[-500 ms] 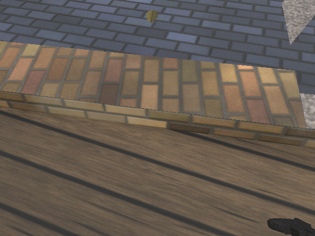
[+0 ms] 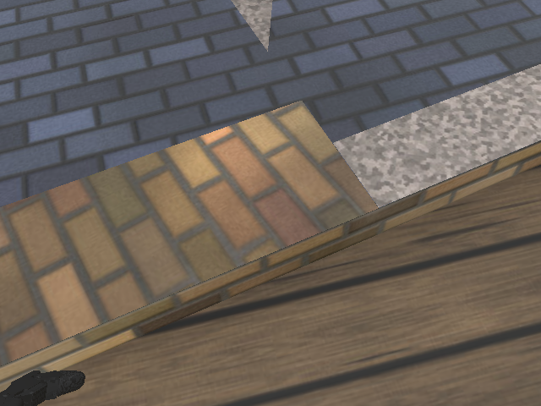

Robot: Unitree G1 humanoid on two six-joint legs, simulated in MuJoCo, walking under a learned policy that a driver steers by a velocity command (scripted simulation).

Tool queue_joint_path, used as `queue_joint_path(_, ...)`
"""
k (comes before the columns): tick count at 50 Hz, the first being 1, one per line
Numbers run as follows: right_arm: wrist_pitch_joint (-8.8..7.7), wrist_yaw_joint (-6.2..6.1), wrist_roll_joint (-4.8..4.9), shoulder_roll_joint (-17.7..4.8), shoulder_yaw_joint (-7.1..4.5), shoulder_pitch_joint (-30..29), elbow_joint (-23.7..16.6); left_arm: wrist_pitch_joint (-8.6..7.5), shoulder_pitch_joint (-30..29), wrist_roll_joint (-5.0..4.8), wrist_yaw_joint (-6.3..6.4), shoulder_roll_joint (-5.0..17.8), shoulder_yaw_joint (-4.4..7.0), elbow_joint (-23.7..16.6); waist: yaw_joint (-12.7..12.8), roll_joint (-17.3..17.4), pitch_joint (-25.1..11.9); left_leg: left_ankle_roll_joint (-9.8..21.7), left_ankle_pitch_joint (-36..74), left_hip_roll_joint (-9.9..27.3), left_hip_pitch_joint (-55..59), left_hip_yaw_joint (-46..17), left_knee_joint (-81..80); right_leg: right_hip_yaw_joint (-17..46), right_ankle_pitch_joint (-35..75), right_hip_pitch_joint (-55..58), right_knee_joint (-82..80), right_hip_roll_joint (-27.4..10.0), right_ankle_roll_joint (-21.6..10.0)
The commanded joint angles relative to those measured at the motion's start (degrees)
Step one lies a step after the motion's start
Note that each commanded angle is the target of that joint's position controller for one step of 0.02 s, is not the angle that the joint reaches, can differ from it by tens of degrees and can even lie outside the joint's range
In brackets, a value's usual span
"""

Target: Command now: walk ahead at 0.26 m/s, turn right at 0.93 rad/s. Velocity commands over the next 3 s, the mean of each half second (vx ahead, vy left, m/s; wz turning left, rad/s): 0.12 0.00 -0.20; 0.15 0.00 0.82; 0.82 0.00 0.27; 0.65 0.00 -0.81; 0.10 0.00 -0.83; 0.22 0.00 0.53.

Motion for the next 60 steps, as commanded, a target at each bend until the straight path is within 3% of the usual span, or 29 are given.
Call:
queue_joint_path(1, -0.49, -0.42, 1.62, -9.7, -1.87, -11.9, -7.3, 1.14, 11.6, 0.49, -1.4, 4.7, 1.86, -0.6, 9.5, 5.5, -9.6, 6.5, 48.1, 13.1, -2.2, -2.4, 5.0, -1.7, 1.5, 18.3, -3.5, 3.1, -2.9)
queue_joint_path(3, 0.87, -0.26, 1.53, -9.2, -1.8, -11.6, -8.1, 0.91, 21.9, 0.28, -0.75, 9.0, 4.4, 1.8, 14.8, 2.4, -13.2, 4.0, 44.8, 10.9, -7.0, -1.9, 24.5, -2.5, 1.8, 32.5, -8.3, 7.4, -6.4)
queue_joint_path(4, 1.33, 0.29, -0.9, -3.9, -0.24, -7.3, -8.0, 0.64, 20.8, -0.27, 0.65, 11.9, 5.08, 2.0, 11.5, -9.7, -10.3, 0.8, 6.1, 4.4, -17.5, -2.1, 39.3, 6.4, 20.6, 38.7, -12.1, 4.0, -8.6)
queue_joint_path(5, 1.14, 1.19, -3.88, -0.7, 1.02, -1.3, -8.5, 0.19, 14.1, 1.05, 1.0, 15.6, 4.26, -2.6, 3.9, -20.4, -12.0, -2.4, -24.7, -5.6, -34.0, -7.3, 60.0, 30.8, 43.7, 46.4, -10.5, -7.0, -18.1)
queue_joint_path(6, 0.32, 1.81, -2.55, -5.0, 0.94, 2.9, -9.8, -1.14, 12.5, 3.01, -0.19, 15.9, 4.01, -6.2, 4.6, -15.5, -28.1, -1.7, -22.1, -6.2, -37.4, -21.3, 66.1, 49.6, 26.0, 52.2, -20.2, -15.1, -25.4)
queue_joint_path(7, -0.02, 1.97, -0.47, -8.5, 0.41, -1.0, -10.0, -1.83, 9.2, 2.33, -0.56, 12.7, 3.39, -7.5, 5.5, -6.6, -26.0, -0.3, -15.5, -3.6, -39.2, -22.2, 64.3, 47.5, 9.3, 48.4, -23.6, -15.2, -22.9)
queue_joint_path(9, 1.86, 0.54, -1.24, -7.9, 0.36, -4.4, -8.1, -1.72, 4.5, 0.61, 0.6, 5.7, 0.92, -7.1, 3.9, 2.7, -16.7, 0.1, -8.8, 2.4, -35.8, -20.9, 56.2, 33.8, 6.6, 33.0, -21.3, -11.2, -15.3)
queue_joint_path(11, 3.73, -0.05, -1.33, -7.3, 0.15, -3.2, -6.9, -1.51, 3.8, 2.27, 1.46, 4.4, -0.21, -6.3, 2.9, 0.6, -14.9, -0.1, -6.6, 3.4, -26.8, -18.5, 51.4, 24.8, 14.1, 22.2, -21.5, -7.8, -13.0)
queue_joint_path(14, 3.97, -0.33, -1.31, -2.0, 1.44, -0.9, -5.3, -2.3, 4.6, 3.62, 2.42, 0.9, -1.82, -3.5, 2.7, -0.7, -16.9, -1.8, -2.5, 4.2, -21.2, -17.7, 43.1, 15.0, 21.7, 20.8, -22.0, -5.9, -12.3)
queue_joint_path(16, 4.23, -0.36, -0.82, -1.5, 1.78, -2.1, -5.2, -2.03, 3.6, 3.8, 2.95, 1.5, -1.55, -2.3, 3.7, -2.6, -15.6, -2.6, 0.3, 4.5, -20.3, -17.3, 36.4, 11.6, 14.4, 21.3, -23.3, -5.6, -11.4)
queue_joint_path(18, 4.65, -0.32, -0.27, -4.2, 1.08, -5.4, -6.6, -1.14, 3.6, 3.85, 3.61, 4.4, -0.51, -1.8, 5.6, -4.1, -13.0, -3.0, 0.5, 4.0, -23.2, -16.3, 35.2, 12.4, 2.4, 22.6, -25.5, -7.6, -12.1)
queue_joint_path(21, 5.36, -0.26, -0.14, -5.4, 0.28, -6.9, -8.3, -0.17, 4.0, 3.08, 4.3, 3.9, -0.33, -0.8, 6.8, -4.5, -9.8, -3.3, -2.3, 5.0, -29.4, -16.3, 35.6, 14.6, -6.3, 26.8, -27.3, -11.1, -13.0)
queue_joint_path(28, 5.38, 1.35, -0.14, -2.8, 0.1, -3.8, -9.3, 0.65, 1.4, 2.26, 4.84, 3.6, 0.59, 0.3, 5.7, -5.1, -11.8, -1.6, -5.4, 3.6, -25.4, -11.3, 27.0, 7.4, 8.5, 33.0, -22.7, -13.4, -11.5)
queue_joint_path(31, 5.34, 2.54, -0.03, -3.0, -0.45, 1.1, -8.4, 1.14, -0.4, 0.55, 4.81, 4.4, 1.25, 0.7, 2.5, -5.9, -13.4, 1.4, 3.7, 0.8, -16.4, -7.9, 12.7, 2.3, 10.5, 32.2, -16.5, -12.7, -7.3)
queue_joint_path(32, 5.37, 2.4, -0.34, -4.6, -1.21, 3.3, -7.8, 1.19, 1.4, -0.01, 4.66, 3.3, 1.3, 1.7, 1.8, -3.7, -12.1, 3.9, 10.2, 0.0, -11.9, -10.4, 5.8, -0.7, 4.4, 28.3, -11.2, -10.2, -3.2)
queue_joint_path(33, 5.32, 1.46, -0.6, -10.5, -2.88, 5.4, -8.1, 1.15, 2.8, 1.17, 4.42, 1.3, 0.99, 1.5, 2.6, 7.8, -10.7, 8.7, 24.7, 9.3, -4.0, -25.7, 0.2, -5.8, -10.8, 15.9, 2.2, -4.6, 2.6)
queue_joint_path(34, 4.93, 0.85, -1.74, -17.0, -3.85, 4.3, -10.0, 0.76, -0.5, 3.55, 4.25, -1.4, 0.08, -2.1, 4.6, 20.7, -8.8, 18.1, 49.7, 20.4, 3.0, -44.1, 3.2, -3.7, -35.9, -2.9, 16.6, 4.8, 7.4)
queue_joint_path(35, 3.77, 1.37, -3.81, -14.8, -3.71, 6.1, -10.9, 0.02, -6.3, 3.4, 4.46, 0.3, 0.2, -3.6, -0.2, 13.8, -14.7, 22.2, 45.4, 20.6, 2.9, -45.0, 1.4, 6.1, -36.2, -5.3, 24.0, 6.2, 6.6)
queue_joint_path(37, 2.66, 1.06, -1.63, -12.4, -3.51, 0.2, -11.7, -0.22, -5.1, 1.87, 5.26, 2.1, 1.01, -2.1, 3.4, 7.1, -12.3, 15.9, 36.9, 13.9, 2.7, -37.4, 1.9, 9.0, -25.9, -7.4, 24.4, 4.4, 5.2)
queue_joint_path(38, 3.12, 0.48, -0.14, -10.1, -2.78, -1.8, -12.6, 0.0, -4.7, 2.21, 5.71, 2.5, 1.13, -1.3, 3.9, 7.0, -11.8, 14.4, 36.8, 13.0, 1.2, -35.8, 2.0, 9.4, -23.4, -6.7, 23.3, 3.9, 5.5)
queue_joint_path(40, 4.25, -0.61, 0.28, -9.0, -2.4, -2.6, -13.8, -0.2, -3.5, 2.09, 5.52, 1.8, 1.05, -1.3, 5.0, 7.3, -12.9, 13.4, 37.2, 10.4, -1.0, -34.3, 2.4, 9.3, -19.0, -3.1, 22.9, 5.5, 6.2)
queue_joint_path(42, 4.33, -1.13, 0.8, -8.4, -2.35, 0.7, -13.7, -1.16, -2.7, 1.43, 4.33, 0.9, 0.72, -0.8, 3.7, 6.5, -15.0, 13.1, 7.9, 8.4, 0.7, -36.7, -1.8, 9.5, -13.6, -2.8, 15.1, 5.9, 6.0)
queue_joint_path(44, 3.74, -1.12, 0.72, -9.5, -2.27, 1.8, -13.9, -2.31, -5.8, 0.59, 3.34, 1.5, 0.91, -1.7, 2.3, 9.7, -10.8, 13.9, -13.2, 8.9, -1.1, -42.0, -6.8, 10.1, -11.5, -3.5, 6.6, 6.3, 6.1)
queue_joint_path(50, 2.36, -0.69, 0.49, -10.1, -2.08, 2.4, -15.2, -6.52, -9.0, -0.09, 1.79, 1.1, 0.81, -2.2, 1.2, 11.8, -6.5, 14.2, -10.7, 5.7, -7.6, -43.3, -5.1, 9.6, -10.8, 7.3, -10.3, 8.7, 6.4)
queue_joint_path(54, 2.52, 0.06, 0.74, -7.6, -1.05, -0.4, -17.8, -7.88, -5.1, -1.63, 1.94, 2.8, 1.68, -1.9, 3.9, 12.0, -5.9, 13.1, -10.2, 3.6, -15.0, -46.8, -1.8, 8.7, -9.0, 22.2, -17.7, 8.1, 5.1)
queue_joint_path(56, 2.0, 0.42, 0.56, -3.9, 0.28, -2.3, -19.5, -8.28, 4.4, -1.38, 2.58, 5.7, 3.14, 0.2, 8.8, 9.5, -10.0, 9.7, -10.0, 0.4, -24.9, -43.4, 7.8, 10.9, -6.9, 40.9, -20.4, 2.2, 2.2)
queue_joint_path(57, 1.54, 0.94, 0.29, 0.8, 1.75, -0.8, -20.2, -8.22, 12.8, 0.41, 3.1, 8.7, 3.68, 0.9, 11.3, 0.1, -17.6, 6.4, -14.4, -5.5, -34.4, -34.5, 24.7, 23.9, -18.1, 56.7, -21.8, -8.4, -2.5)
queue_joint_path(58, 0.44, 0.56, 1.43, 0.7, 2.42, -1.6, -24.0, -8.24, 18.3, 2.46, 1.96, 10.8, 4.0, 2.8, 10.7, -12.9, -18.3, 5.7, -15.5, -5.8, -46.6, -28.4, 38.6, 46.8, -40.0, 58.6, -28.3, -18.5, -9.5)
queue_joint_path(60, 0.04, 0.51, 0.34, -4.6, 1.56, -2.7, -21.3, -7.63, 15.7, 1.52, 1.51, 3.8, 1.93, 2.7, 10.2, -7.5, -7.5, 5.1, -6.9, 0.1, -51.6, -23.0, 49.8, 40.4, -39.1, 49.0, -28.9, -15.4, -9.8)
Next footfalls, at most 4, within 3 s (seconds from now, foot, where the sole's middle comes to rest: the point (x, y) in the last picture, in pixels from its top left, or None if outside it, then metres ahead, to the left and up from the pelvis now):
0.08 right None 0.24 -0.08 -0.77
0.64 left None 0.18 0.17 -0.77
1.12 right None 0.40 0.02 -0.77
1.50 left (120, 400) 0.46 0.39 -0.77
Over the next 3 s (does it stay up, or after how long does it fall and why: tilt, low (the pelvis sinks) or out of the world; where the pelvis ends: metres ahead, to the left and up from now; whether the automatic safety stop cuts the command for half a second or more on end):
stays up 0.93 0.31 0.15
